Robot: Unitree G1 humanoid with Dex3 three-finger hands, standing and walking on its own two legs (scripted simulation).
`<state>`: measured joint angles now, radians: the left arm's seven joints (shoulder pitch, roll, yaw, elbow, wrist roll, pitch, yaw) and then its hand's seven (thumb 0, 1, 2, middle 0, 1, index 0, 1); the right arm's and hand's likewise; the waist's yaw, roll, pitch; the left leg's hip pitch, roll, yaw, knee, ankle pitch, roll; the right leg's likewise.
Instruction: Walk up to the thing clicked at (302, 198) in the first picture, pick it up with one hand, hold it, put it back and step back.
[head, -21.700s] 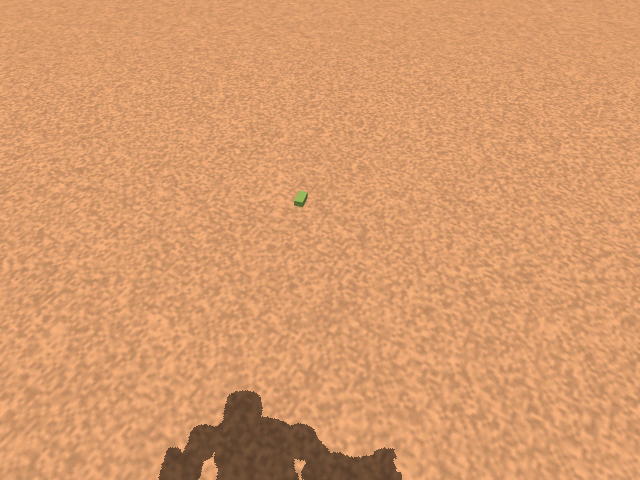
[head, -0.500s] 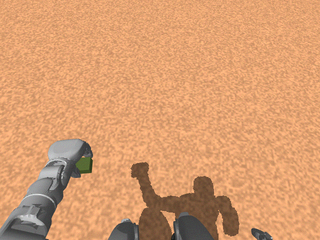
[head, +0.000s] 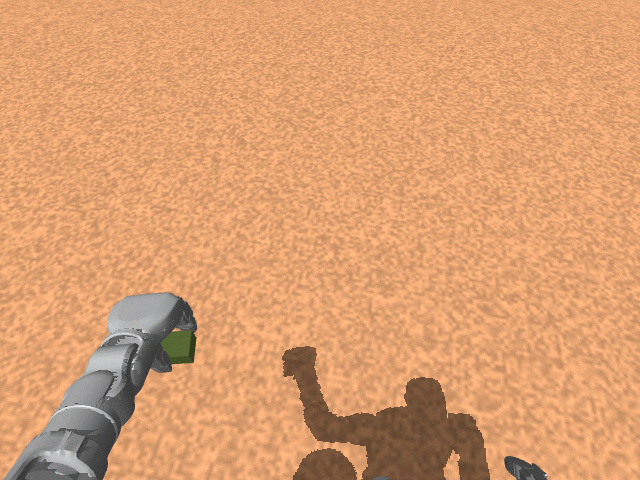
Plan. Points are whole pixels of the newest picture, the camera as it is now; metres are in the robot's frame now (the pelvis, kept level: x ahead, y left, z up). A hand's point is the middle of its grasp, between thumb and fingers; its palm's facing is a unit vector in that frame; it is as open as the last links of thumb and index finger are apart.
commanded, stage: hold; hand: left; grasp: from above
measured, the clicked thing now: (168, 348) +0.34 +0.22 -0.11
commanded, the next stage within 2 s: crouch in 1.80 s
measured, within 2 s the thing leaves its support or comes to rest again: neither
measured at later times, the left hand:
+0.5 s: hand (151, 350) +0.30 +0.22 -0.03, palm faces -0.47 -0.02 -0.88, open 6.8 cm
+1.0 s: hand (151, 362) +0.28 +0.21 -0.01, palm faces -0.46 -0.02 -0.89, open 6.8 cm
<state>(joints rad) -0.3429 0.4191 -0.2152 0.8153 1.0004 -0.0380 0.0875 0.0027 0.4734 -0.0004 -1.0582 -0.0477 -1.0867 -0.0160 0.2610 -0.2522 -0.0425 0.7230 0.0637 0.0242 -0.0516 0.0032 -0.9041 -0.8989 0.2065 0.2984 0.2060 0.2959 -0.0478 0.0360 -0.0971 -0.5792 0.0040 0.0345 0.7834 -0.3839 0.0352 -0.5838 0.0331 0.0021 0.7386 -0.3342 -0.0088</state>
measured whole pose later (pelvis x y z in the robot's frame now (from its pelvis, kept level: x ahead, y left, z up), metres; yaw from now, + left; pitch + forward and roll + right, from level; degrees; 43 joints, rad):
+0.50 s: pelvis +0.00 +0.00 +0.02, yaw +0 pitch +5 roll +0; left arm -0.28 0.43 -0.23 0.70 0.99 -0.06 -0.01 0.00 0.47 0.00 -1.07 -0.02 -1.09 0.00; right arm 0.23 -0.26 -0.03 0.69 0.07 0.06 -0.06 0.00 -0.91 -0.90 0.21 0.30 0.21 0.30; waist -0.02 0.05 -0.06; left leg -0.40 0.00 0.04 0.62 -0.32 0.03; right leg -0.42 0.03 0.02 0.60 -0.28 -0.01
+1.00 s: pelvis -0.01 -0.01 +0.03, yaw +0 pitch +2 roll +0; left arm -0.24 0.43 -0.24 0.63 0.97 -0.07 -0.03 0.00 0.49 0.00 -1.05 -0.02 -1.08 0.00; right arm 0.19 -0.26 -0.02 0.69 0.08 0.07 -0.08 0.01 -0.91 -0.90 0.21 0.30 0.20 0.30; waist 0.00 0.06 -0.02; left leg -0.31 -0.01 0.05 0.52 -0.25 0.02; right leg -0.33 0.03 0.02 0.52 -0.22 -0.02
